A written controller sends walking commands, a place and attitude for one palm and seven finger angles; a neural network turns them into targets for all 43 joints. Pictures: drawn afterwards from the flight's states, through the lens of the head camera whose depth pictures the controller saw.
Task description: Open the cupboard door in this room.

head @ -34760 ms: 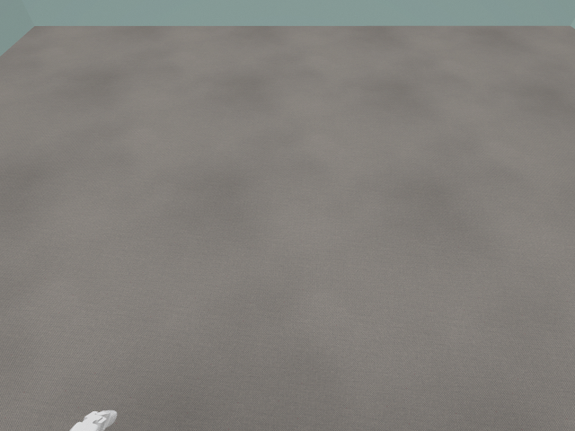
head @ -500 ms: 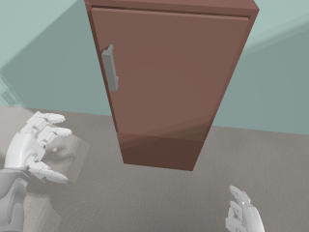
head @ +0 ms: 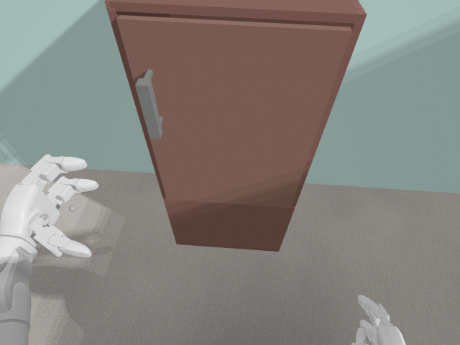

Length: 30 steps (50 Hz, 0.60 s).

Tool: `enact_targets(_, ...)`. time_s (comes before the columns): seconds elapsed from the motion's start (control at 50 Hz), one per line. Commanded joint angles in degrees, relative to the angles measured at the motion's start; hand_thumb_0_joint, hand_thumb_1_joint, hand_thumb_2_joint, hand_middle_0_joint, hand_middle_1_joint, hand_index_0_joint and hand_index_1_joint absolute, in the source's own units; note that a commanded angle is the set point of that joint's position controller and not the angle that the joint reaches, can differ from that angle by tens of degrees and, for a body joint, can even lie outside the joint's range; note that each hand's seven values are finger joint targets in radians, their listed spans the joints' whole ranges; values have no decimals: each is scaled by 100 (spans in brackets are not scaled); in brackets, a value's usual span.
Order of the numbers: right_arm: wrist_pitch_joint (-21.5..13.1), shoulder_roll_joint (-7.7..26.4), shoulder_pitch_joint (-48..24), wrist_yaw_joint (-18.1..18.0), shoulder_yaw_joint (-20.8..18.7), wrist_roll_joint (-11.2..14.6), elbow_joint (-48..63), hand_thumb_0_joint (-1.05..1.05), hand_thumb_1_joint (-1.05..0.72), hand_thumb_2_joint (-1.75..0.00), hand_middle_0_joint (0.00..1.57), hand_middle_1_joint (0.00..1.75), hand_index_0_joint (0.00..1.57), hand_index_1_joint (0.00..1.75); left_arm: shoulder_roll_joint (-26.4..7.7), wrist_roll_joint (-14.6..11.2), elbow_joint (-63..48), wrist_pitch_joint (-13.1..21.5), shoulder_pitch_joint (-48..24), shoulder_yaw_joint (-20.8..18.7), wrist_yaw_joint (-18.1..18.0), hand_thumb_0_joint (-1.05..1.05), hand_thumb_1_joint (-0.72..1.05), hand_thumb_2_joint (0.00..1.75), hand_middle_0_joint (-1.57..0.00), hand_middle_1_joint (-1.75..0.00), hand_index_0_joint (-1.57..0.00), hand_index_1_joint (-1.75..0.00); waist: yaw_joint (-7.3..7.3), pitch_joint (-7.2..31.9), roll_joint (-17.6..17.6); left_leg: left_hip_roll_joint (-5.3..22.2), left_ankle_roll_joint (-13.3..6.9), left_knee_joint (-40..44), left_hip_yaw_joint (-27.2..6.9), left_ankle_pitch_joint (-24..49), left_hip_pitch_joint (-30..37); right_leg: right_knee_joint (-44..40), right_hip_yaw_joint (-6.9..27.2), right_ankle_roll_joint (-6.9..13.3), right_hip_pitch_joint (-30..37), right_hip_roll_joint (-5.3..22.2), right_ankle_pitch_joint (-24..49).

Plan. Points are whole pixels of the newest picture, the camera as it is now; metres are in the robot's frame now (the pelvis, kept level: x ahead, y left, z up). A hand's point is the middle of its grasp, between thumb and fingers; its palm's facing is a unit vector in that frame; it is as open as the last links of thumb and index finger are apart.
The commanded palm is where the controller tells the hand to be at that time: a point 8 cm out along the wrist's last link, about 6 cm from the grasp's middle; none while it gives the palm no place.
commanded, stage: raise the hand with hooked fingers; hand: left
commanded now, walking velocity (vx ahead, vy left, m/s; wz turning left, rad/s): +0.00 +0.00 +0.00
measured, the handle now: (152, 104) +0.58 +0.22 +0.09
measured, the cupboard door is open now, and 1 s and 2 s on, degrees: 0 0 0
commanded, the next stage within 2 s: move the hooked fingers beside the handle in 0.18 s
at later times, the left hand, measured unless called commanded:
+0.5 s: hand (81, 194) +0.32 +0.27 +0.10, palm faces +0.04 -1.00 -0.01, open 14.0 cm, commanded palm +0.29 +0.32 +0.10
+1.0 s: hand (91, 163) +0.39 +0.28 +0.10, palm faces +0.01 -1.00 +0.01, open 14.0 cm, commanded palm +0.37 +0.33 +0.10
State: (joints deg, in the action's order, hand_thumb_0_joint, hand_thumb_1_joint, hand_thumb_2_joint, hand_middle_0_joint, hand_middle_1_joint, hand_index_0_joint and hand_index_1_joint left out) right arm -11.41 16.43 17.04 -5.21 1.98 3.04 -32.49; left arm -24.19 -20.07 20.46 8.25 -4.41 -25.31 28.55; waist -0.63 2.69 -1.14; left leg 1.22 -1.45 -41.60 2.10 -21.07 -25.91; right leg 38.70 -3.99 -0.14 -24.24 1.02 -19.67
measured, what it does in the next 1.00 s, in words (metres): stands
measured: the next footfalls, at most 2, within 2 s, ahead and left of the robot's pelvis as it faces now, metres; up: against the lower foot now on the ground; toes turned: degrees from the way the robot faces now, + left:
none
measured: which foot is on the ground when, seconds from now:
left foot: down 0.00-1.00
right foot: down 0.00-1.00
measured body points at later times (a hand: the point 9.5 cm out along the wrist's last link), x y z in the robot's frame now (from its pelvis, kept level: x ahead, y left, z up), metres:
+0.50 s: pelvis +0.00 -0.01 +0.00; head +0.03 -0.01 +0.45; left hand +0.31 +0.32 +0.10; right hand +0.16 -0.26 -0.08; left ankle +0.00 +0.10 -0.72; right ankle +0.00 -0.12 -0.72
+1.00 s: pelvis +0.00 +0.00 -0.01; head +0.06 +0.01 +0.44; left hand +0.38 +0.33 +0.10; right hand +0.09 -0.27 -0.10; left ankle +0.00 +0.10 -0.72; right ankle +0.00 -0.12 -0.72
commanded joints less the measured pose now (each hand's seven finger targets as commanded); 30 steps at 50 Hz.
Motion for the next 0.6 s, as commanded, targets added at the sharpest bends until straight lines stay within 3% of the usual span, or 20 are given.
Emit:
enact_targets(0.0, -325, 734, -355, -74, -273, 32, 817, 0, -90, -90, 20, 30, 20, 30, -1611, -139, -1270, 423, -1443, -518, -71, 0, -50, 30, -30, -120, -30, -120, -9, 1288, -539, -90, 40, 674, -343, 1538, 880, -401, 71, 183, 308, -223, 1299)
enact_targets(0.2, -290, 736, -393, -100, -254, 52, 829, 0, -90, -90, 20, 30, 20, 30, -1519, -168, -974, 309, -1389, -436, 25, 0, -50, 30, -30, -120, -30, -120, 3, 1235, -241, -117, 9, 618, -284, 1502, 718, -425, 120, 150, 397, -208, 1452)
enact_targets(0.22, -289, 735, -389, -97, -257, 36, 833, 0, -90, -90, 20, 30, 20, 30, -1578, -217, -1017, 335, -1439, -511, 23, 0, -50, 30, -30, -120, -30, -120, -29, 1256, -93, -125, 4, 587, -278, 1559, 702, -417, 146, 162, 521, -211, 1534)
enact_targets(0.26, -282, 733, -396, -92, -258, 49, 830, 0, -90, -90, 20, 30, 20, 30, -1587, -196, -968, 353, -1431, -513, 37, 0, -50, 30, -30, -120, -30, -120, -16, 1326, -165, -130, -2, 574, -252, 1520, 692, -415, 174, 138, 492, -201, 1536)
enact_targets(0.32, -238, 763, -352, -133, -234, 35, 726, 0, -90, -90, 20, 30, 20, 30, -1779, -132, -727, 367, -2042, -536, -7, 0, -50, 30, -30, -120, -30, -120, 78, 1118, -230, -134, 5, 533, -253, 1386, 577, -429, 208, 152, 374, -198, 1404)
enact_targets(0.38, -189, 775, -287, -187, -228, 64, 631, 0, -90, -90, 20, 30, 20, 30, -1716, -27, -203, 380, -2769, -308, 38, 0, -50, 30, -30, -120, -30, -120, 257, 1060, -138, -133, -10, 516, -256, 1029, 481, -489, 266, 106, 132, -179, 1034)
enact_targets(0.44, -154, 790, -215, -189, -237, 44, 590, 0, -90, -90, 20, 30, 20, 30, -2094, 32, -68, 518, -3096, -506, 102, 0, -50, 30, -30, -120, -30, -120, 173, 1543, -330, -141, -16, 433, -262, 1304, 589, -394, 339, 144, 421, -160, 1322)
enact_targets(0.46, -142, 785, -212, -171, -239, 39, 607, 0, -90, -90, 20, 30, 20, 30, -2020, 34, 58, 537, -2981, -469, 140, 0, -50, 30, -30, -120, -30, -120, 144, 1631, -343, -153, -15, 413, -247, 1389, 585, -357, 337, 141, 476, -156, 1454)
enact_targets(0.5, -106, 792, -180, -145, -247, 43, 606, 0, -90, -90, 20, 30, 20, 30, -2032, 43, 245, 559, -3001, -459, 182, 0, -50, 30, -30, -120, -30, -120, 128, 1665, -419, -148, -8, 395, -236, 1512, 561, -302, 306, 145, 444, -160, 1615)
enact_targets(0.52, -75, 820, -127, -134, -246, 35, 597, 0, -90, -90, 20, 30, 20, 30, -2135, 12, 431, 539, -2998, -541, 196, 0, -50, 30, -30, -120, -30, -120, 106, 1602, -193, -138, -9, 367, -254, 1518, 427, -281, 307, 161, 508, -175, 1634)
enact_targets(0.56, -20, 856, -67, -101, -264, 46, 599, 0, -90, -90, 20, 30, 20, 30, -2252, 48, 746, 507, -3019, -637, 217, 0, -50, 30, -30, -120, -30, -120, 93, 1570, -166, -136, -10, 377, -237, 1539, 307, -255, 302, 144, 462, -164, 1713)
enact_targets(0.58, 7, 855, -63, -90, -266, 53, 618, 0, -90, -90, 20, 30, 20, 30, -2141, 72, 808, 492, -3108, -493, 235, 0, -50, 30, -30, -120, -30, -120, 126, 1523, -265, -140, -7, 386, -223, 1525, 299, -247, 288, 144, 374, -163, 1697)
